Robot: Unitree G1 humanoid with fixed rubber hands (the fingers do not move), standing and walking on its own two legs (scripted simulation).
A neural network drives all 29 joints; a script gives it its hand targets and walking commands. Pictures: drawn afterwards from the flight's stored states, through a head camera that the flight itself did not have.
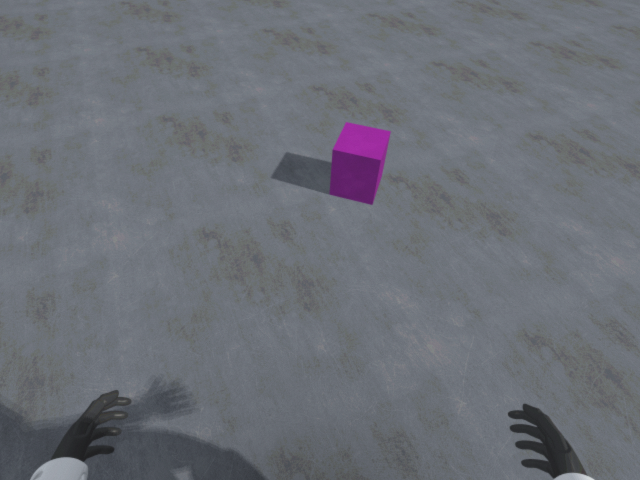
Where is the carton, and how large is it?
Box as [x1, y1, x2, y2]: [329, 122, 390, 204]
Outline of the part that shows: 346,122 332,152 329,194 372,204 382,172 390,131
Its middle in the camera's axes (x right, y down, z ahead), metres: +0.17 -0.32 +1.73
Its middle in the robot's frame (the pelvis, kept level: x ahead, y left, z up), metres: +1.43 -0.16 -0.62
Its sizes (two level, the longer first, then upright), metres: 0.210 0.200 0.250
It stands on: the floor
